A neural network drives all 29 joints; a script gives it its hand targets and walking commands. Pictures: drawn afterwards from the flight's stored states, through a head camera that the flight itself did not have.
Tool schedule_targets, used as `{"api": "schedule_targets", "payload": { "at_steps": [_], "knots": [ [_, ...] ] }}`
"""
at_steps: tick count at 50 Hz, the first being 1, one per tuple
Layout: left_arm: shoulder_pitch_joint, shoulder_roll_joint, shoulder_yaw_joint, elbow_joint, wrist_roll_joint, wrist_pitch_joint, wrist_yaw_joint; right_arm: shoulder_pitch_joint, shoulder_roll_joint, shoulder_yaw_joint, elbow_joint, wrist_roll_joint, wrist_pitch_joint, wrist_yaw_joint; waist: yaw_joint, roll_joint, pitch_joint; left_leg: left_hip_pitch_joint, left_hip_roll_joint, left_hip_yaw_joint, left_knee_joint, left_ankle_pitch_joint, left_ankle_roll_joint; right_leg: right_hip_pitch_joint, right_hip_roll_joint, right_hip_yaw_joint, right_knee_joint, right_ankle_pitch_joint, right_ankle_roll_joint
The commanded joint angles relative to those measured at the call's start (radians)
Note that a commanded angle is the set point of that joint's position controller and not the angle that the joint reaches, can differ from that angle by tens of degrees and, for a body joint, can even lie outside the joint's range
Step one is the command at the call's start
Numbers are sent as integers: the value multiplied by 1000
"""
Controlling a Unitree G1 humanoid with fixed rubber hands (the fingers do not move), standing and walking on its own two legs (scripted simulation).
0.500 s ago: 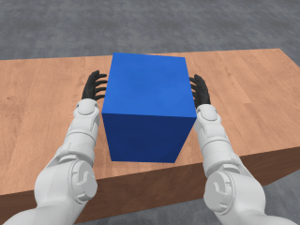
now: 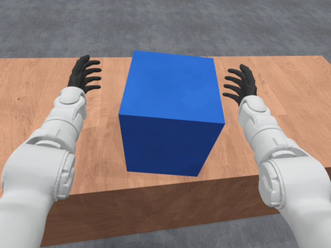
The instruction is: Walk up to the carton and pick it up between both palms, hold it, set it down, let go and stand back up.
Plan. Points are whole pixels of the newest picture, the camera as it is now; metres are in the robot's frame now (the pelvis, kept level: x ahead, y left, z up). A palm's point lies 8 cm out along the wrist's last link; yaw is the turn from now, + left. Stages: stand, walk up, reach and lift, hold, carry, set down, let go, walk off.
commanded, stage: set down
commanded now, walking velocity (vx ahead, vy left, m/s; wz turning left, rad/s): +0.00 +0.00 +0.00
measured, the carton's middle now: (167, 117) +0.46 +0.02 +0.05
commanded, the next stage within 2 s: none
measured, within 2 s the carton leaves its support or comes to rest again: neither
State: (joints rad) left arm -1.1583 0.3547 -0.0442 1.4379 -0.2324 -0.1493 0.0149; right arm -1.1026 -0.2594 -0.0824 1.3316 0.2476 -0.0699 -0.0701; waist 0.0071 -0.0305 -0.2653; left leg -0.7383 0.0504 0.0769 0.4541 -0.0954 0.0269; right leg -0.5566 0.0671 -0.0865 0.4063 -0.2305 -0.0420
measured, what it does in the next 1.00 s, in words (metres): stands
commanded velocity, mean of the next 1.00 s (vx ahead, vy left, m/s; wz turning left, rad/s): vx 0.00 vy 0.00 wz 0.00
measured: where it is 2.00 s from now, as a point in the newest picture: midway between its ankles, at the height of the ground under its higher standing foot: outside the picture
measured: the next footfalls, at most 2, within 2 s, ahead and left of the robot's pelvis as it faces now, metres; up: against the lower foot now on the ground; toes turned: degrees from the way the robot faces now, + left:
none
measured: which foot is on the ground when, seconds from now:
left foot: down 0.00-1.00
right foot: down 0.00-1.00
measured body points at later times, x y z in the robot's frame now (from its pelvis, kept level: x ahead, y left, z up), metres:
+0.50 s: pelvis -0.01 +0.00 +0.01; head +0.04 +0.03 +0.45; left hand +0.48 +0.24 +0.21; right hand +0.49 -0.17 +0.21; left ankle +0.05 +0.10 -0.73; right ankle -0.05 -0.09 -0.73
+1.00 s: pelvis -0.01 +0.00 +0.01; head +0.01 +0.02 +0.46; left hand +0.45 +0.24 +0.19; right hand +0.46 -0.17 +0.18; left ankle +0.05 +0.10 -0.73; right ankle -0.04 -0.09 -0.73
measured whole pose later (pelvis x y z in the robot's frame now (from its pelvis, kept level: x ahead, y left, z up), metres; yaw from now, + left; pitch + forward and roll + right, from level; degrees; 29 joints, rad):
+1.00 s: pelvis -0.01 +0.00 +0.01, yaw +0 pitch +10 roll -2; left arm -1.07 0.42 0.00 1.10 -0.21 0.22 -0.01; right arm -1.06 -0.29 0.06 1.10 0.40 0.20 -0.11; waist 0.00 -0.03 -0.14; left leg -0.46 0.04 0.09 0.34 -0.06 0.03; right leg -0.29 0.06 -0.07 0.31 -0.19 -0.04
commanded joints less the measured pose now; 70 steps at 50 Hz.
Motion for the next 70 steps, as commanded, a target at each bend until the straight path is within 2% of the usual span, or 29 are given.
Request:
{"api": "schedule_targets", "payload": {
  "at_steps": [1, 7, 11, 24, 32, 39, 44, 48, 53, 57, 62, 70],
  "knots": [
    [-501, 99, -16, -156, -21, -5, -15, -466, -161, 35, -124, 54, -2, 19, -10, 86, -600, 742, 18, -96, 87, 335, -45, -81, -65, 25, -31, 351, 79],
    [-514, 152, -19, -112, -26, 44, -14, -497, -170, 78, -117, 92, 50, 24, 6, 58, -529, 670, 13, -91, 33, 224, -21, -28, -69, 34, -33, 321, 82],
    [-542, 164, -37, -101, -48, 78, -7, -532, -176, 86, -126, 102, 83, 19, 6, 58, -510, 675, 14, -91, 17, 187, -18, -28, -64, 32, -41, 300, 78],
    [-621, 180, -50, -206, -84, 228, 9, -609, -224, 46, -177, 89, 199, -3, -19, 99, -536, 845, 18, -113, 26, 265, -46, -61, -44, 16, -84, 330, 71],
    [-638, 204, -33, -259, -85, 333, 16, -636, -236, 52, -203, 109, 280, -7, -19, 95, -497, 877, 14, -125, 8, 270, -40, -22, -42, 18, -110, 335, 74],
    [-514, 202, 1, -280, -34, 365, -11, -542, -213, 113, -195, 153, 298, -18, -9, 69, -386, 864, 5, -120, -18, 304, -29, 76, -44, 35, -134, 357, 85],
    [-364, 180, 42, -368, 20, 347, -32, -410, -178, 147, -257, 174, 266, -32, -3, 58, -326, 862, -5, -103, -29, 325, -23, 140, -42, 45, -143, 350, 90],
    [-340, 179, 67, -510, 26, 327, -25, -371, -169, 115, -394, 152, 234, -43, -4, 74, -356, 888, -7, -92, -25, 299, -24, 129, -38, 39, -142, 296, 84],
    [-312, 164, 83, -654, 11, 350, 0, -331, -168, 57, -527, 100, 238, -55, -20, 93, -411, 932, -1, -94, -17, 244, -21, 95, -34, 36, -138, 243, 75],
    [-228, 149, 109, -698, 32, 377, 5, -255, -149, 51, -559, 84, 251, -67, -16, 88, -385, 929, 0, -95, -19, 230, -14, 120, -35, 41, -135, 230, 80],
    [-110, 122, 138, -712, 67, 398, 0, -157, -116, 75, -560, 90, 259, -76, 2, 74, -278, 907, 0, -89, -35, 210, -4, 150, -35, 48, -144, 172, 81],
    [44, 89, 167, -803, 95, 389, -12, -21, -75, 88, -634, 86, 240, -79, 16, 59, -166, 902, -5, -75, -53, 179, 0, 172, -34, 58, -159, 107, 73]
  ]
}}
